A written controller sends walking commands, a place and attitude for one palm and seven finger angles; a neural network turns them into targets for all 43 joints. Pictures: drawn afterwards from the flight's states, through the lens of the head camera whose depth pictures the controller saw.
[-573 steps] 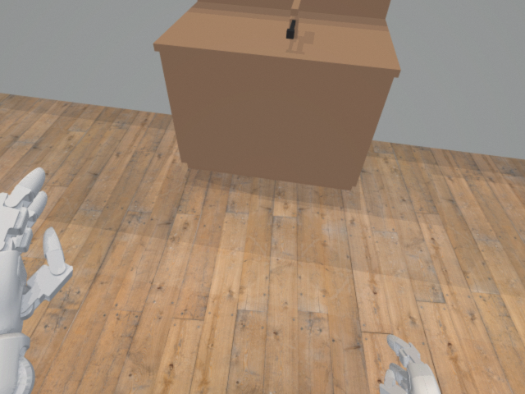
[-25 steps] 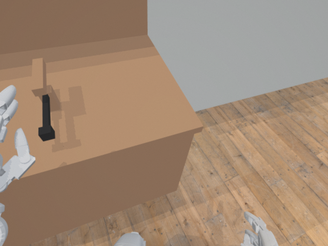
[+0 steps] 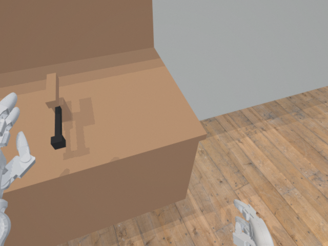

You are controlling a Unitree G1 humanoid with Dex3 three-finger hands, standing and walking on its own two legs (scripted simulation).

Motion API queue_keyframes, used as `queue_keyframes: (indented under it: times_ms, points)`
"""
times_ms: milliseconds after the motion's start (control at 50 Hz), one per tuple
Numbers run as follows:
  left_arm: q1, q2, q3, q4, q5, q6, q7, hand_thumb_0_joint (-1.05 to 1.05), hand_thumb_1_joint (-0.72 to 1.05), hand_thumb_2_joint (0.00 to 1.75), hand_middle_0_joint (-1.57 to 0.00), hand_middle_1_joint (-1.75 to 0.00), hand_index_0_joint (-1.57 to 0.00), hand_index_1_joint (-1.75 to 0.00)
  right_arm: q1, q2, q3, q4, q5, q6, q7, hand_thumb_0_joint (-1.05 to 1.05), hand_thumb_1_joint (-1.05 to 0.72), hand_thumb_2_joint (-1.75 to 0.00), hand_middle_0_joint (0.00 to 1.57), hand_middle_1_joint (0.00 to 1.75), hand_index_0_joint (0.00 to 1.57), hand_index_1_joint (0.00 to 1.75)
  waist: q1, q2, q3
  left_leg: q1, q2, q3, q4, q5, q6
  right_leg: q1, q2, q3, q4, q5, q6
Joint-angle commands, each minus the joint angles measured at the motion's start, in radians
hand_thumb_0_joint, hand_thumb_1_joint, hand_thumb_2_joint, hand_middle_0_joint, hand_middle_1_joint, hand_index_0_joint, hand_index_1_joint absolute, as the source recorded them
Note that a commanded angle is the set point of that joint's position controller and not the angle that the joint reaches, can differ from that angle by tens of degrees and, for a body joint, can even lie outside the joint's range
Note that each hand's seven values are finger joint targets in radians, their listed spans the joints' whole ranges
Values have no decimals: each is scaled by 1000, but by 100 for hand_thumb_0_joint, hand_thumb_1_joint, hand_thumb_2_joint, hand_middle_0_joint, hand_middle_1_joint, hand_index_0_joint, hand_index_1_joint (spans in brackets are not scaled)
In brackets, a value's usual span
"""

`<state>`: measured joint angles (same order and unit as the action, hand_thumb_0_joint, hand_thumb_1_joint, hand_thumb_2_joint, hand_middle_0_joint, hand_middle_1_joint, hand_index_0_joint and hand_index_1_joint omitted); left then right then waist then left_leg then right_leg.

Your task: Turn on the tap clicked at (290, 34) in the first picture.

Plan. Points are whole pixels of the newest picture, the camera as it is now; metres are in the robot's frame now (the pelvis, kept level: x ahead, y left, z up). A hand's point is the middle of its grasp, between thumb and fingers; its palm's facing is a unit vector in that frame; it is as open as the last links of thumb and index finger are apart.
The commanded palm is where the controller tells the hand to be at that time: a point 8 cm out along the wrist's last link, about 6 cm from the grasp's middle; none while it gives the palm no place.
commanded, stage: come to a stop and stand still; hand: left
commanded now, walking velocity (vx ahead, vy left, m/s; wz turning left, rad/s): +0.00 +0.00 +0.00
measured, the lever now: (58, 142) +0.35 +0.33 +0.03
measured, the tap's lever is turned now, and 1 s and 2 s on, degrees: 0 0 0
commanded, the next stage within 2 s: look again from close up in 0.14 s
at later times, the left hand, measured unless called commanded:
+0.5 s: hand (38, 155) +0.24 +0.27 +0.15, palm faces +0.38 -0.84 -0.39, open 7.4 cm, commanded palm +0.18 +0.29 +0.18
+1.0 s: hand (22, 162) +0.22 +0.28 +0.16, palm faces +0.39 -0.85 -0.36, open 7.5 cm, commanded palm +0.16 +0.31 +0.18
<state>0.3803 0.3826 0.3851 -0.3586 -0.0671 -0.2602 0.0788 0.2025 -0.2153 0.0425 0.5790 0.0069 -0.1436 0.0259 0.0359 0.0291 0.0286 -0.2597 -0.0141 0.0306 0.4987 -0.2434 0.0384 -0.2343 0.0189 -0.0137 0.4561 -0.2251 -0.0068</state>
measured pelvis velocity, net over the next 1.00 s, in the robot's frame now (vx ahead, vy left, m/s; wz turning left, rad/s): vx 0.00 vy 0.03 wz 0.01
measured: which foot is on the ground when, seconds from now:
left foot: down 0.00-1.00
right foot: down 0.00-1.00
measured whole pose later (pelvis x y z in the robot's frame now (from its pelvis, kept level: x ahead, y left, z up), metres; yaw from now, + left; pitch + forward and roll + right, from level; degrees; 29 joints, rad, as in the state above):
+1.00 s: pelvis +0.00 +0.03 +0.00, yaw +0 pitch -1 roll -2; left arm 0.41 0.34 0.34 -0.46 -0.03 -0.17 0.10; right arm 0.19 -0.20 0.03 0.57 0.00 -0.08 -0.02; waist 0.03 -0.01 0.05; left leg -0.23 -0.05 0.04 0.47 -0.23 0.08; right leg -0.18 -0.02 -0.01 0.39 -0.19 0.04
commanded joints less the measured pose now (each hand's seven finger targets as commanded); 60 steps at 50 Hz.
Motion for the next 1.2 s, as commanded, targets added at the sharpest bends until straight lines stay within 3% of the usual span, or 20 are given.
queue_keyframes:
  times_ms: [0,20,40,100,120,140,260,320,340,420,440,520,560,660,820,1080,1100,1120,1140,1180]
  points:
    - [-124,203,108,-246,17,-41,30,0,90,90,-20,-30,-20,-30,-116,-127,-55,-149,-8,-41,-39,0,-90,-90,20,30,20,30,-7,-29,-90,32,61,-78,-97,-11,-13,11,-83,108,-134,-1,-27]
    - [-184,281,163,-300,22,-38,40,0,90,90,-20,-30,-20,-30,-127,-137,-56,-146,-11,-32,-44,0,-90,-90,20,30,20,30,-8,12,-110,35,61,-81,-96,-7,-14,30,-81,113,-122,22,-29]
    - [-175,214,116,-286,22,-35,36,0,90,90,-20,-30,-20,-30,-122,-116,-53,-148,-9,-31,-49,0,-90,-90,20,30,20,30,-12,41,-123,34,58,-77,-96,19,-12,58,-86,97,-111,59,-30]
    - [-143,206,114,-332,22,-19,44,0,90,90,-20,-30,-20,-30,-117,-120,-58,-157,-6,-34,-50,0,-90,-90,20,30,20,30,-6,89,-170,62,52,-75,-75,137,-15,123,-87,91,-88,206,-31]
    - [-140,230,134,-355,23,-14,48,0,90,90,-20,-30,-20,-30,-122,-128,-59,-153,-6,-33,-48,0,-90,-90,20,30,20,30,-6,90,-195,78,55,-77,-68,190,-18,138,-84,86,-73,249,-32]
    - [-105,185,110,-348,21,-11,46,0,90,90,-20,-30,-20,-30,-118,-118,-59,-159,-6,-29,-47,0,-90,-90,20,30,20,30,-8,66,-197,84,58,-74,-60,227,-18,148,-86,73,-72,280,-29]
    - [11,126,86,-303,24,5,44,0,90,90,-20,-30,-20,-30,-109,-129,-68,-156,-7,-5,-42,0,-90,-90,20,30,20,30,-14,1,-172,94,77,-71,-61,331,-23,137,-73,47,-64,344,-18]
    - [29,147,110,-257,26,17,45,0,90,90,-20,-30,-20,-30,-112,-130,-70,-156,-5,14,-48,0,-90,-90,20,30,20,30,-14,-15,-156,93,83,-69,-73,301,-19,118,-70,50,-71,317,-13]
    - [23,112,78,-257,24,17,40,0,90,90,-20,-30,-20,-30,-111,-120,-67,-161,-5,20,-49,0,-90,-90,20,30,20,30,-19,-26,-156,87,85,-70,-76,291,-18,122,-71,39,-72,307,-11]
    - [-17,175,117,-312,29,20,43,0,90,90,-20,-30,-20,-30,-127,-124,-63,-170,-6,25,-57,0,-90,-90,20,30,20,30,-13,16,-171,95,88,-75,-87,298,-15,129,-68,41,-66,306,-10]
    - [-18,128,77,-312,26,21,39,0,90,90,-20,-30,-20,-30,-124,-112,-59,-175,-7,27,-57,0,-90,-90,20,30,20,30,-18,10,-169,89,89,-73,-86,296,-14,134,-70,30,-68,299,-9]
    - [-40,180,110,-376,30,21,46,0,90,90,-20,-30,-20,-30,-129,-121,-59,-172,-7,20,-58,0,-90,-90,20,30,20,30,-13,62,-189,97,91,-83,-93,315,-17,143,-64,25,-56,291,-9]
    - [-33,144,80,-377,27,20,43,0,90,90,-20,-30,-20,-30,-125,-113,-55,-175,-8,18,-57,0,-90,-90,20,30,20,30,-15,70,-182,91,94,-87,-94,317,-19,139,-65,17,-58,278,-9]
    - [-21,123,68,-320,26,24,39,0,90,90,-20,-30,-20,-30,-115,-112,-58,-166,-6,22,-57,0,-90,-90,20,30,20,30,-18,22,-145,59,102,-97,-129,202,-27,122,-58,14,-72,213,-6]
    - [-67,139,66,-323,38,19,41,0,90,90,-20,-30,-20,-30,-119,-117,-60,-166,-4,14,-59,0,-90,-90,20,30,20,30,-16,68,-104,5,109,-124,-199,-2,-26,119,-48,20,-77,122,-6]
    - [-11,120,62,-317,32,8,43,0,90,90,-20,-30,-20,-30,-109,-115,-68,-165,-5,8,-56,0,-90,-90,20,30,20,30,-16,46,-127,25,104,-117,-172,88,-37,143,-61,17,-81,166,-10]
    - [-1102,984,669,-593,205,-115,45,0,90,90,-20,-30,-20,-30,39,-157,-68,-158,-64,-44,-49,0,-90,-90,20,30,20,30,-21,-74,1,-160,122,-127,-45,187,0,22,-88,37,-74,140,-16]
    - [-764,541,401,-87,116,-59,27,0,90,90,-20,-30,-20,-30,-55,-58,-70,-52,6,-17,-52,0,-90,-90,20,30,20,30,-16,73,-81,58,161,-165,-52,266,-48,-87,-149,12,19,20,-66]
    - [-500,297,203,-10,88,-42,-3,0,90,90,-20,-30,-20,-30,-18,-97,-94,-103,-18,-26,-34,0,-90,-90,20,30,20,30,-6,152,-182,150,108,-129,-88,290,-78,-35,-79,8,60,27,-71]
    - [-234,134,51,-103,40,-42,-36,0,90,90,-20,-30,-20,-30,-19,-109,-104,-161,12,-34,-2,0,-90,-90,20,30,20,30,1,211,-199,141,125,-136,-95,241,-41,-3,-62,40,44,39,-40]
